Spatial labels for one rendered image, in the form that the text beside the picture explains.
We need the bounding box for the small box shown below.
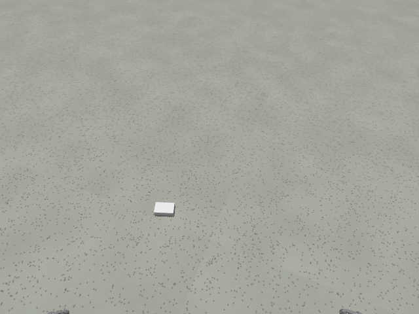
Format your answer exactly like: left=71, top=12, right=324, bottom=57
left=154, top=202, right=175, bottom=216

